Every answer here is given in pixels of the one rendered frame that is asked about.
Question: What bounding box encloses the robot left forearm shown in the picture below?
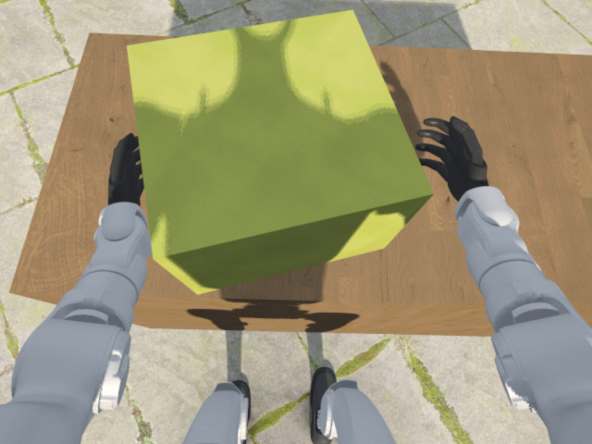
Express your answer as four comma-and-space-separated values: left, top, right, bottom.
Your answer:
11, 202, 152, 399

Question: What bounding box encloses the robot right shin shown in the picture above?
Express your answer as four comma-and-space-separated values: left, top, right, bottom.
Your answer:
317, 379, 358, 436

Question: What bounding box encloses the left robot upper arm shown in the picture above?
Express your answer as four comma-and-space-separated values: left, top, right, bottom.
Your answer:
0, 318, 131, 444

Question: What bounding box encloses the pedestal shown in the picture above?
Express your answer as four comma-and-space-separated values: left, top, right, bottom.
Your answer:
9, 33, 592, 337

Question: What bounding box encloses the robot left hand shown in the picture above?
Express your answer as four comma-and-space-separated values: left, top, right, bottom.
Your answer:
108, 133, 144, 207

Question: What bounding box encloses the robot right thigh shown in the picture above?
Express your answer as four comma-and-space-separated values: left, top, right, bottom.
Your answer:
323, 388, 396, 444

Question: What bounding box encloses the robot right hand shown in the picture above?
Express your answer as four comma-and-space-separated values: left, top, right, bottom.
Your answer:
415, 117, 489, 202

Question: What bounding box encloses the right robot upper arm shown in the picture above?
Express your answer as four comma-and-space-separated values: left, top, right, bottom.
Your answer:
491, 313, 592, 444

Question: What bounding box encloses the carton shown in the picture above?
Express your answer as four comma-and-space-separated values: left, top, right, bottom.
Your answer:
127, 10, 434, 295

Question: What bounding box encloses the robot right forearm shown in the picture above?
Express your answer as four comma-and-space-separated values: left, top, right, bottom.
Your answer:
454, 186, 592, 339

